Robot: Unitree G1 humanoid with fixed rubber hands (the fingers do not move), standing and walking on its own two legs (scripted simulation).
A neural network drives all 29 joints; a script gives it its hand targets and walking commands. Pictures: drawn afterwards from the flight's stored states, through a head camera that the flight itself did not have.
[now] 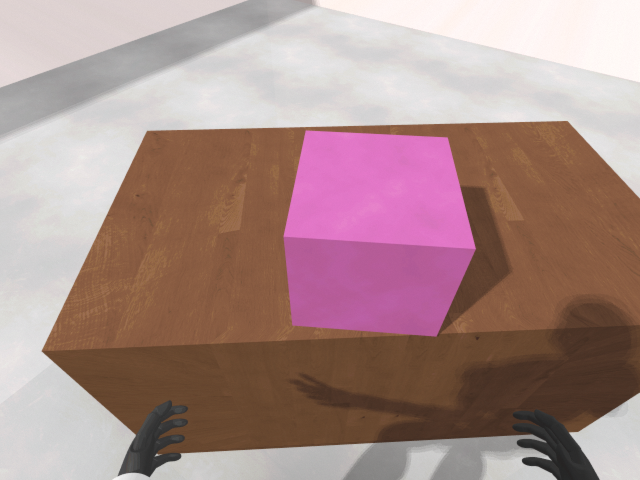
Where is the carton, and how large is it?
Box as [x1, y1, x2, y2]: [284, 131, 475, 336]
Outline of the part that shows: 306,131 284,232 284,246 292,324 436,336 475,249 447,137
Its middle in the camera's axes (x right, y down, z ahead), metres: +0.09 -0.02 +0.68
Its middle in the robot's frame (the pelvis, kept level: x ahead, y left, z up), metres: +0.53 -0.04 -0.01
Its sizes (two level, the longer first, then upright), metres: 0.266 0.253 0.229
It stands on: a pedestal, 0.64 m high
